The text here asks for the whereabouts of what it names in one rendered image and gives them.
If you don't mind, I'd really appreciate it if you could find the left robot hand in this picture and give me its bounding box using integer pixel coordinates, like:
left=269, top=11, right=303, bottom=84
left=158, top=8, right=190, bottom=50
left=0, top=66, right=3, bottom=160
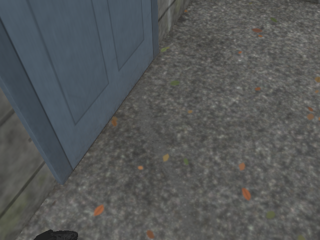
left=34, top=229, right=78, bottom=240

